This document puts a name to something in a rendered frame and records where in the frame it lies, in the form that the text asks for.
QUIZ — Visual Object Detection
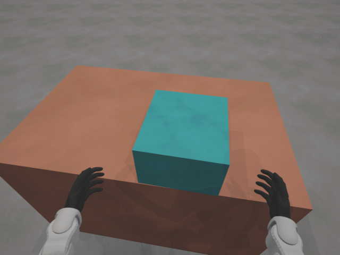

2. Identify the carton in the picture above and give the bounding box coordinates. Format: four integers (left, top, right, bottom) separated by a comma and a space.
132, 90, 230, 196

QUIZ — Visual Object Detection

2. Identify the robot left hand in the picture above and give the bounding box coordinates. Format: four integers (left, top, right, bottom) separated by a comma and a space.
64, 167, 105, 212

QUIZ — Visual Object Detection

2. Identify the robot right forearm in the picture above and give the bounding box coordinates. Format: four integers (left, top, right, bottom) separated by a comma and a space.
266, 216, 304, 255

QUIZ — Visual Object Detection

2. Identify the robot left forearm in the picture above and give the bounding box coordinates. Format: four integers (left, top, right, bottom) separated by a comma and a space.
39, 208, 82, 255

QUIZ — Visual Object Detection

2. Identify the pedestal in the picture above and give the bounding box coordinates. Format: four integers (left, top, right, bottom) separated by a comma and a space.
0, 65, 313, 255

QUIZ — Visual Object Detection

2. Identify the robot right hand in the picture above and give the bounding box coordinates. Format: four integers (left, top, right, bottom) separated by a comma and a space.
254, 169, 291, 219

